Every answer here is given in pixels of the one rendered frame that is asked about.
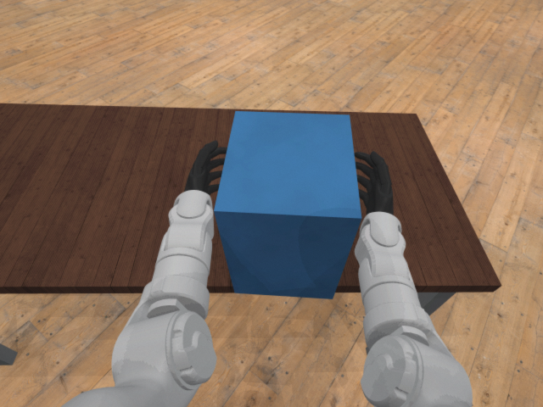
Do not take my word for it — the carton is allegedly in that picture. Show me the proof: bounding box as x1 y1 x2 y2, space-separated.
214 111 362 299

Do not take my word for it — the robot right upper arm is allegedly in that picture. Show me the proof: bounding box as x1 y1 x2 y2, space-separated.
361 334 473 407

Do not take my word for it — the robot left upper arm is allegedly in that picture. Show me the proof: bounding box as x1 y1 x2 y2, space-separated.
61 309 217 407

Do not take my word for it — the robot right forearm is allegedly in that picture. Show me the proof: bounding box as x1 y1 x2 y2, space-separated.
355 212 455 359

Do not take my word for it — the robot left hand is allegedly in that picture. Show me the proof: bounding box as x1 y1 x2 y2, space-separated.
184 141 227 195

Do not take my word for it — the table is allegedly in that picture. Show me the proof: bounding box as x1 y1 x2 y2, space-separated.
0 103 501 365

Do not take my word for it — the robot left forearm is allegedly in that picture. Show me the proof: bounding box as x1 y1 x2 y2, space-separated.
111 190 214 381

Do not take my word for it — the robot right hand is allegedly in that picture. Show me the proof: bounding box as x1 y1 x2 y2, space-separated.
355 151 394 215

